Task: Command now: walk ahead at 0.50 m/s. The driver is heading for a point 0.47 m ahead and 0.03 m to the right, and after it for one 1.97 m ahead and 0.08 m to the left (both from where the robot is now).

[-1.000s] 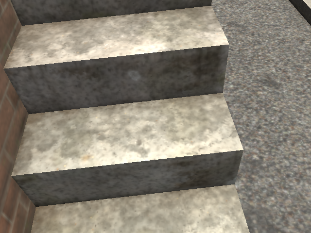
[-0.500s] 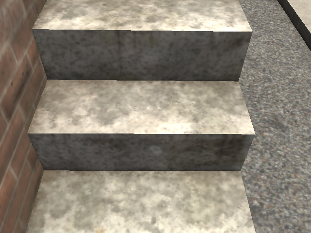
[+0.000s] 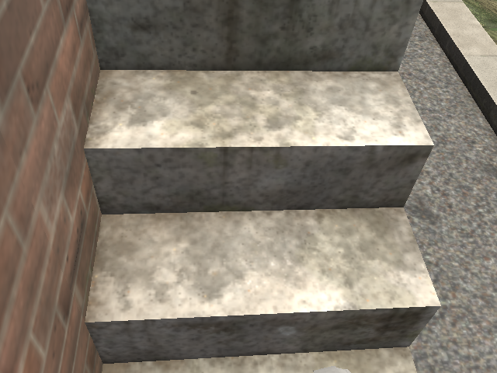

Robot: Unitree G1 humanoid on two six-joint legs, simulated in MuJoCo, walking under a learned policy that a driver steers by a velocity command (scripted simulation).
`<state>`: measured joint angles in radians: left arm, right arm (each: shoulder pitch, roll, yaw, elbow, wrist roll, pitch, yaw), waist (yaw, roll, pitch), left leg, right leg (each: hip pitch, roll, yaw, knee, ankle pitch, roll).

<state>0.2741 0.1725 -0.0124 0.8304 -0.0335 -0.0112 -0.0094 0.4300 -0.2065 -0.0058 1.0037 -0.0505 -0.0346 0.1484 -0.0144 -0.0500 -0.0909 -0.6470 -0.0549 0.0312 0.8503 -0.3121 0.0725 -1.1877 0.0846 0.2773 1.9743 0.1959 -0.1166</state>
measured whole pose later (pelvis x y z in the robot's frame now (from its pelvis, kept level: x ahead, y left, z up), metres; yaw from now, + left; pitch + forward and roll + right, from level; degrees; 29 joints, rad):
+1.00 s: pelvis +0.40 -0.10 +0.26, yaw +3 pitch +1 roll +4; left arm 0.54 0.12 0.01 1.14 0.00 -0.14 0.01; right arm -0.07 -0.03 0.06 0.62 0.07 -0.01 -0.08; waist 0.06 -0.02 0.03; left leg -1.24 -0.07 0.13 1.80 -0.27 0.15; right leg 0.02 -0.05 -0.11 0.24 -0.14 -0.04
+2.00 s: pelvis +0.84 -0.08 +0.60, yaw +5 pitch +2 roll +4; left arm 0.14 0.28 0.06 0.72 0.01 -0.15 -0.04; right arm 0.17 -0.16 0.00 0.76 0.00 -0.05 -0.04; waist -0.02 -0.04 -0.06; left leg -0.62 -0.08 0.18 1.16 -0.14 0.25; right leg -0.49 0.04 0.16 1.54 0.09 0.00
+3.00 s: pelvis +0.98 -0.02 +0.79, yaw +4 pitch +1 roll -2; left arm 0.32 0.18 0.01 0.78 0.00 0.03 -0.02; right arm 0.23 -0.20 -0.01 0.83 -0.04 -0.05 0.10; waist 0.02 0.02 -0.10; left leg -0.51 -0.05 0.09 0.75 -0.26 0.14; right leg -0.91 0.08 0.08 1.80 -0.14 -0.03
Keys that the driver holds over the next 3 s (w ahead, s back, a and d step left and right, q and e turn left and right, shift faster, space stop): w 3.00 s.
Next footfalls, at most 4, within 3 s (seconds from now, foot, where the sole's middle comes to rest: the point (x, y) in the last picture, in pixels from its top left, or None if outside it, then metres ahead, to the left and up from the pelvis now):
0.60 right None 0.34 -0.18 -0.54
1.06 left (260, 264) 0.58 -0.02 -0.34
1.36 right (372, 197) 0.64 -0.22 -0.19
1.56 right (367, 249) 0.62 -0.25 -0.34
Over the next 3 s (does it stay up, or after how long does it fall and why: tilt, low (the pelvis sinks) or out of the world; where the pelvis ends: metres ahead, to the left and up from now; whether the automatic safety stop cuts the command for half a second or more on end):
stays up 0.98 -0.02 0.79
